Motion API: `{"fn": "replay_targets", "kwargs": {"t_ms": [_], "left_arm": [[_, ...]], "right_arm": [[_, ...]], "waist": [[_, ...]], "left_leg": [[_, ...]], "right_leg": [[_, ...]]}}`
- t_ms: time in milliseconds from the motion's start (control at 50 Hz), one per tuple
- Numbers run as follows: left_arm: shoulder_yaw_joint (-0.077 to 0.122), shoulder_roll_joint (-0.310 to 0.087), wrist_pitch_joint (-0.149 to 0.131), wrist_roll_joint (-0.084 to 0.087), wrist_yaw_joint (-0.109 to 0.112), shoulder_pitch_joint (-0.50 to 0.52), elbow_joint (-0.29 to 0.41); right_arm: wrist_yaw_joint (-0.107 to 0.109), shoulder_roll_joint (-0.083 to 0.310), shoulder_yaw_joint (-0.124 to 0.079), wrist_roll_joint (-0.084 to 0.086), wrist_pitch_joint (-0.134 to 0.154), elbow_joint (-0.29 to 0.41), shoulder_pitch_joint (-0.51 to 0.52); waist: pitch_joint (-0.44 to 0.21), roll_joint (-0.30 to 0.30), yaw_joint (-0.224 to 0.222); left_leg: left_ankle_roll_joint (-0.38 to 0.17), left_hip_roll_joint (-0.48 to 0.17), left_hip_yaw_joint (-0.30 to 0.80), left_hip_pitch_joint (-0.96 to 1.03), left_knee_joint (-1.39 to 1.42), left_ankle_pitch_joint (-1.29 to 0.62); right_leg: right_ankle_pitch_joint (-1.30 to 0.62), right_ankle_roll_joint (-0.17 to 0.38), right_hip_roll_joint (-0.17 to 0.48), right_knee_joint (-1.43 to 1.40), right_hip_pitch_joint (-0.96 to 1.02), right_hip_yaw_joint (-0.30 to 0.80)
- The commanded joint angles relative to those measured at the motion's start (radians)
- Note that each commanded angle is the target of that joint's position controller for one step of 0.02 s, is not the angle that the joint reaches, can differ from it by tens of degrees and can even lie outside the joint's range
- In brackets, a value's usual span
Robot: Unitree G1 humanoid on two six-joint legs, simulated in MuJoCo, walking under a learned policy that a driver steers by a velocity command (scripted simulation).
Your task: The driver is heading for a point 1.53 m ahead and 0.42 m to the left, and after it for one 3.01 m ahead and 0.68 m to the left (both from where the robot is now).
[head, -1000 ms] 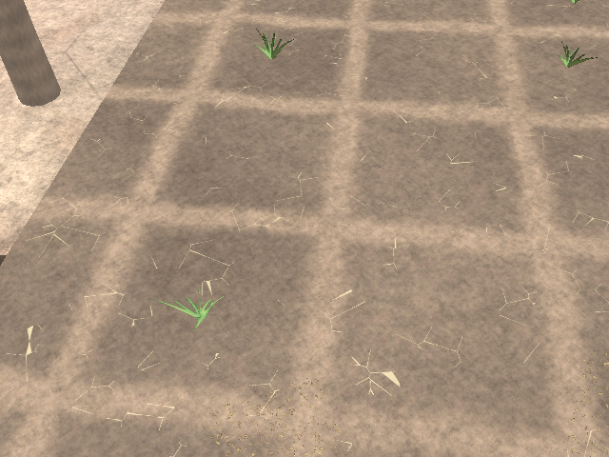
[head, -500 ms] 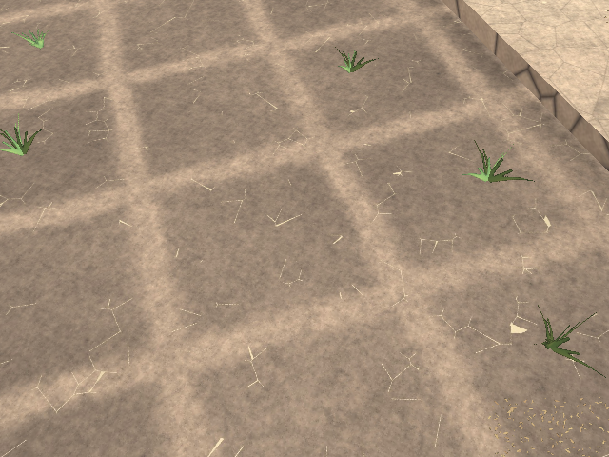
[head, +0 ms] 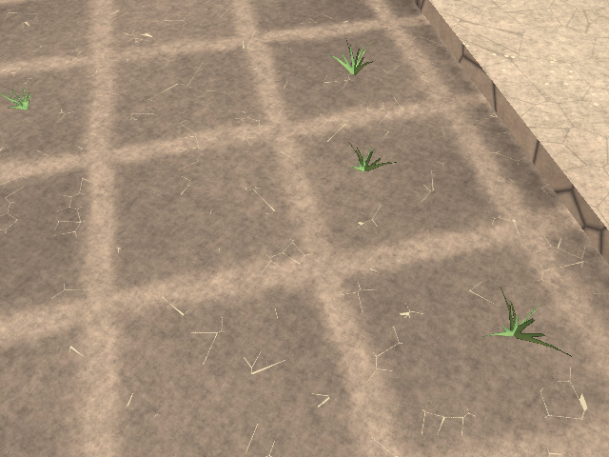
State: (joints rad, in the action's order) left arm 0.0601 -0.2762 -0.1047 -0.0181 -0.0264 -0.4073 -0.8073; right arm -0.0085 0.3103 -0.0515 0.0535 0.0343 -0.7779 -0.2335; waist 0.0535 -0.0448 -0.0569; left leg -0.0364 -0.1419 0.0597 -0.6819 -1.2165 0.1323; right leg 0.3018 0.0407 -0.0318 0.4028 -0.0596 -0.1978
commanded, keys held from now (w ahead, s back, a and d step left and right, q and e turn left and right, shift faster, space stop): w+q+shift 0.54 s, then w+shift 0.14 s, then w+e+shift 0.32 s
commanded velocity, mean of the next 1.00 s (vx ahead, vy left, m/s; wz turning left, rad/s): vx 1.00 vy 0.00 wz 0.51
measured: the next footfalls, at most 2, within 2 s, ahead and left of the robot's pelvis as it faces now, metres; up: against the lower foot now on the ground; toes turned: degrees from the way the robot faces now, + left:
left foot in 0.24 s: +0.42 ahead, +0.08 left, +0.00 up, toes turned +15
right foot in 0.68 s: +0.86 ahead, +0.08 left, +0.00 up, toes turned +43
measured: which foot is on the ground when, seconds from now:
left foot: up 0.00-0.22, down 0.24-0.66, up 0.68-1.00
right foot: down 0.00-0.24, up 0.26-0.66, down 0.68-1.00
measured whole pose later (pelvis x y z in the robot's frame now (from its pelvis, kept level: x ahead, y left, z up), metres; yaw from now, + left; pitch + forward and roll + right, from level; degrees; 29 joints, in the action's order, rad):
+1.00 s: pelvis +0.84 +0.21 +0.00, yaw +31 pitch +0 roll -1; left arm 0.06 -0.24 -0.07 0.04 -0.01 -0.62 -0.84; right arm -0.03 0.25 0.01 0.00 0.14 -0.59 0.05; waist 0.03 -0.01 -0.16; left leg 0.00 -0.02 0.12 -0.58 -0.63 0.07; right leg 0.32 0.04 -0.09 0.32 0.01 0.20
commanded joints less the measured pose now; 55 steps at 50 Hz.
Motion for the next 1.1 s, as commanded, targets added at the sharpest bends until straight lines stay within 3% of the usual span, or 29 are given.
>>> {"fn": "replay_targets", "kwargs": {"t_ms": [20, 100, 140, 200, 220, 240, 260, 280, 300, 320, 360, 420, 480, 520, 580, 620, 660, 680, 700, 720, 740, 760, 780, 840, 920, 1020, 1060, 1080, 1100], "left_arm": [[0.014, -0.063, -0.029, -0.009, 0.018, 0.165, 0.087], [0.026, -0.132, -0.018, 0.0, 0.043, 0.116, 0.074], [0.034, -0.185, -0.002, -0.002, 0.056, 0.107, 0.074], [0.062, -0.287, 0.041, 0.023, 0.067, 0.17, 0.098], [0.061, -0.282, 0.042, 0.026, 0.058, 0.242, 0.122], [0.041, -0.208, 0.027, 0.043, 0.038, 0.309, 0.12], [-0.02, 0.017, -0.018, 0.018, 0.013, 0.298, 0.169], [-0.048, 0.046, -0.062, 0.049, -0.001, 0.154, 0.249], [-0.031, -0.084, -0.088, 0.062, -0.006, 0.254, 0.261], [-0.017, -0.111, -0.089, 0.067, 0.0, 0.319, 0.275], [-0.018, -0.094, -0.064, 0.021, 0.018, 0.278, 0.253], [-0.006, -0.115, -0.03, 0.006, 0.04, 0.306, 0.254], [-0.029, -0.027, -0.025, -0.008, 0.042, 0.513, 0.333], [-0.028, -0.004, -0.03, 0.009, 0.032, 0.568, 0.361], [0.003, -0.061, -0.04, 0.048, 0.023, 0.562, 0.362], [0.022, -0.098, -0.051, 0.054, 0.019, 0.525, 0.353], [0.064, -0.167, -0.053, 0.06, 0.026, 0.226, 0.294], [0.066, -0.199, -0.041, 0.053, 0.036, -0.035, 0.249], [0.079, -0.294, -0.042, 0.012, 0.007, -0.088, 0.173], [0.057, -0.167, -0.041, 0.019, -0.002, -0.069, 0.186], [0.043, -0.099, -0.029, 0.023, 0.005, -0.03, 0.172], [0.04, -0.111, -0.019, 0.014, 0.002, -0.014, 0.16], [0.037, -0.113, -0.018, 0.013, -0.007, 0.0, 0.149], [0.011, -0.049, -0.019, 0.032, -0.013, 0.012, 0.124], [0.035, -0.135, -0.009, 0.057, 0.019, 0.022, 0.115], [0.031, -0.125, 0.013, 0.073, 0.029, -0.06, 0.088], [0.029, -0.129, 0.021, 0.066, 0.025, -0.068, 0.08], [0.022, -0.117, 0.022, 0.047, 0.022, -0.018, 0.108], [-0.015, 0.004, 0.011, 0.053, 0.026, -0.106, 0.136]], "right_arm": [[-0.009, 0.008, 0.0, -0.004, -0.008, 0.045, -0.009], [-0.052, 0.012, 0.008, -0.015, 0.011, 0.093, 0.118], [-0.073, 0.038, -0.001, -0.009, 0.018, 0.12, 0.136], [-0.062, 0.141, -0.052, 0.012, -0.017, 0.088, -0.123], [-0.05, 0.219, -0.091, 0.004, -0.04, 0.029, -0.36], [-0.026, 0.238, -0.108, 0.007, -0.053, -0.022, -0.518], [-0.032, 0.208, -0.083, -0.021, -0.044, -0.044, -0.451], [-0.039, 0.155, -0.047, -0.06, 0.002, 0.047, -0.277], [-0.045, 0.097, -0.044, -0.054, 0.024, 0.091, -0.251], [-0.054, 0.088, -0.041, -0.051, 0.046, 0.09, -0.22], [-0.047, 0.126, -0.049, -0.046, 0.07, 0.125, -0.09], [-0.011, 0.091, -0.037, -0.033, 0.07, 0.133, -0.079], [0.023, 0.068, -0.032, -0.016, 0.052, 0.104, -0.131], [0.028, 0.087, -0.041, -0.013, 0.036, 0.088, -0.152], [0.032, 0.067, -0.042, -0.007, 0.03, 0.055, -0.188], [0.038, 0.057, -0.047, -0.013, 0.023, 0.033, -0.202], [0.02, 0.084, -0.048, -0.055, 0.016, 0.055, -0.134], [0.008, 0.02, -0.021, -0.086, 0.022, 0.092, -0.088], [0.0, -0.103, 0.012, -0.007, 0.037, 0.099, -0.342], [0.01, -0.007, 0.015, 0.019, 0.038, 0.069, -0.276], [0.005, 0.052, 0.008, -0.005, 0.046, 0.1, -0.096], [0.003, 0.048, 0.012, -0.036, 0.062, 0.131, 0.033], [0.002, 0.032, 0.013, -0.06, 0.081, 0.163, 0.113], [-0.005, 0.002, 0.021, -0.061, 0.094, 0.181, 0.112], [-0.024, -0.015, 0.044, -0.068, 0.117, 0.232, 0.247], [-0.016, 0.055, 0.01, -0.042, 0.118, 0.236, 0.287], [0.002, 0.107, -0.025, -0.039, 0.118, 0.222, 0.173], [0.015, 0.148, -0.046, -0.038, 0.115, 0.189, -0.035], [0.023, 0.231, -0.067, -0.054, 0.097, 0.156, -0.234]], "waist": [[0.1, 0.085, 0.073], [0.14, 0.017, 0.04], [0.102, 0.044, 0.06], [-0.061, 0.18, 0.233], [-0.154, 0.174, 0.352], [-0.158, 0.05, 0.424], [-0.019, -0.35, 0.268], [-0.197, -0.376, 0.089], [-0.161, -0.14, 0.141], [-0.057, 0.081, 0.094], [-0.006, 0.171, 0.003], [0.033, 0.139, 0.009], [0.066, 0.065, 0.107], [0.031, 0.014, 0.154], [-0.009, -0.051, 0.173], [-0.02, -0.084, 0.147], [-0.202, -0.109, -0.034], [-0.375, -0.042, -0.142], [-0.485, 0.569, 0.021], [-0.353, 0.45, -0.036], [-0.189, 0.257, -0.069], [-0.109, 0.074, -0.063], [-0.05, 0.033, -0.041], [-0.037, 0.114, 0.041], [0.033, 0.102, 0.04], [0.023, 0.123, 0.038], [-0.065, 0.121, 0.12], [-0.202, 0.094, 0.232], [-0.424, -0.154, 0.238]], "left_leg": [[-0.006, -0.031, 0.026, -0.046, 0.103, -0.159], [-0.04, 0.022, -0.114, -0.034, 0.36, -0.309], [-0.068, 0.089, -0.208, 0.07, 0.453, -0.307], [-0.115, 0.197, -0.272, 0.385, 0.391, -0.113], [-0.157, 0.196, -0.211, 0.665, 0.379, -0.045], [-0.21, 0.157, -0.102, 0.882, 0.506, -0.092], [-0.275, 0.167, 0.09, 0.902, 0.539, -0.153], [-0.459, -0.034, 0.704, 0.976, 0.796, 0.34], [-0.41, -0.082, 0.838, 0.897, 0.989, 0.559], [-0.348, -0.074, 0.824, 0.738, 1.047, 0.619], [-0.334, -0.009, 0.718, 0.498, 0.998, 0.458], [-0.31, 0.089, 0.497, 0.349, 1.021, 0.239], [-0.252, 0.184, 0.338, 0.269, 0.992, 0.081], [-0.206, 0.203, 0.321, 0.247, 0.967, 0.096], [-0.179, 0.161, 0.367, 0.397, 0.891, 0.121], [-0.164, 0.112, 0.381, 0.555, 0.808, -0.076], [-0.116, 0.117, 0.32, 0.588, 0.501, -0.473], [-0.097, 0.14, 0.274, 0.373, 0.153, -0.313], [-0.031, 0.294, 0.177, 0.01, -0.192, 0.394], [-0.045, 0.199, 0.151, -0.132, -0.255, 0.332], [-0.057, 0.171, 0.114, -0.158, -0.242, 0.27], [-0.061, 0.15, 0.082, -0.119, -0.188, 0.233], [-0.06, 0.132, 0.077, -0.098, -0.093, 0.219], [-0.03, 0.095, 0.07, 0.001, 0.139, 0.209], [0.026, 0.11, 0.035, 0.159, 0.49, 0.041], [0.048, 0.154, 0.028, 0.487, 0.669, -0.131], [0.018, 0.158, 0.014, 0.663, 0.707, -0.039], [-0.026, 0.058, 0.09, 0.919, 0.67, 0.042], [-0.158, -0.215, 0.508, 1.251, 0.734, 0.369]], "right_leg": [[-0.291, 0.045, 0.22, -0.29, -0.1, 0.065], [-0.483, 0.008, 0.219, -0.316, 0.008, -0.066], [-0.874, -0.024, 0.225, -0.236, 0.086, -0.102], [-1.497, -0.019, 0.272, 0.125, 0.149, -0.093], [-1.459, 0.003, 0.271, 0.398, 0.027, -0.054], [-0.875, -0.017, 0.144, 0.828, -0.17, -0.049], [0.267, -0.047, -0.091, 1.274, -0.532, 0.065], [0.301, -0.015, -0.112, 1.374, -0.79, 0.305], [0.202, 0.041, -0.054, 1.267, -0.786, 0.363], [0.104, 0.061, -0.014, 1.114, -0.75, 0.354], [0.017, 0.01, 0.047, 0.954, -0.623, 0.384], [-0.022, -0.067, 0.095, 0.715, -0.535, 0.358], [-0.268, -0.12, 0.052, 0.369, -0.453, 0.285], [-0.381, -0.135, 0.0, 0.204, -0.338, 0.248], [-0.433, -0.139, 0.005, 0.093, -0.299, 0.285], [-0.389, -0.106, 0.023, 0.059, -0.309, 0.282], [-0.282, -0.033, 0.037, 0.111, -0.018, 0.248], [-0.083, 0.012, 0.164, 0.222, 0.337, 0.412], [0.346, 0.222, 0.4, -0.062, 0.589, 1.087], [0.609, 0.225, 0.394, -0.145, 0.523, 1.222], [0.491, 0.204, 0.339, -0.153, 0.38, 1.044], [0.287, 0.188, 0.277, -0.155, 0.236, 0.912], [0.143, 0.191, 0.228, -0.158, 0.136, 0.83], [-0.026, 0.21, 0.153, -0.195, 0.019, 0.721], [-0.045, 0.212, 0.165, -0.245, -0.204, 0.664], [-0.1, 0.142, 0.152, -0.202, -0.287, 0.626], [-0.359, 0.087, 0.095, 0.038, -0.262, 0.573], [-0.356, 0.048, 0.056, 0.318, -0.39, 0.518], [0.04, 0.005, -0.031, 0.7, -0.636, 0.415]]}}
